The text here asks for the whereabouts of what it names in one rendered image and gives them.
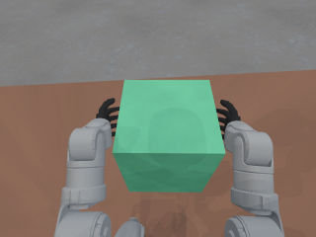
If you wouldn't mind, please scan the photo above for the robot right hand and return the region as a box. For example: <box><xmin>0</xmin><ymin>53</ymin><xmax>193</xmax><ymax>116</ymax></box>
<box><xmin>216</xmin><ymin>100</ymin><xmax>241</xmax><ymax>140</ymax></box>

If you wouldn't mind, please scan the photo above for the left robot forearm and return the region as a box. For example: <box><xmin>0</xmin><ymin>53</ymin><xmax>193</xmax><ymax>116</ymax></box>
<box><xmin>53</xmin><ymin>118</ymin><xmax>113</xmax><ymax>237</ymax></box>

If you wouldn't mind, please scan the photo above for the robot left thigh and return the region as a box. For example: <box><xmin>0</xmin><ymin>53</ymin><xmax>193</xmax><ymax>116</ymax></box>
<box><xmin>115</xmin><ymin>221</ymin><xmax>145</xmax><ymax>237</ymax></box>

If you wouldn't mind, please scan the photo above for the robot left shin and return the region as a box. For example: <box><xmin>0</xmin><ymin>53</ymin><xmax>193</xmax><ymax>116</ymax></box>
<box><xmin>128</xmin><ymin>217</ymin><xmax>140</xmax><ymax>223</ymax></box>

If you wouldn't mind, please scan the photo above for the robot left hand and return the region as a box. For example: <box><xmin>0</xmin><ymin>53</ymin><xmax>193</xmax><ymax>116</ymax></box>
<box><xmin>96</xmin><ymin>98</ymin><xmax>120</xmax><ymax>137</ymax></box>

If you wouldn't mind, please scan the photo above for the left robot upper arm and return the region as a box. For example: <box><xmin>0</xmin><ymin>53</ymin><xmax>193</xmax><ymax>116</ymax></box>
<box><xmin>54</xmin><ymin>211</ymin><xmax>112</xmax><ymax>237</ymax></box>

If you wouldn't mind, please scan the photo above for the carton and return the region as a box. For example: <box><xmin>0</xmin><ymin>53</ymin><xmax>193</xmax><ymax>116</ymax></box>
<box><xmin>112</xmin><ymin>80</ymin><xmax>226</xmax><ymax>193</ymax></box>

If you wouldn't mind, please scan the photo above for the right robot upper arm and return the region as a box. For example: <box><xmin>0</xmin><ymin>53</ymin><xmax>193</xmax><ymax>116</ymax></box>
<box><xmin>224</xmin><ymin>215</ymin><xmax>283</xmax><ymax>237</ymax></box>

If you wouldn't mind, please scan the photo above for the right robot forearm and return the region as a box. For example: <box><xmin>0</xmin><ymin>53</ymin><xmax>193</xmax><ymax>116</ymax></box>
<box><xmin>224</xmin><ymin>120</ymin><xmax>285</xmax><ymax>237</ymax></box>

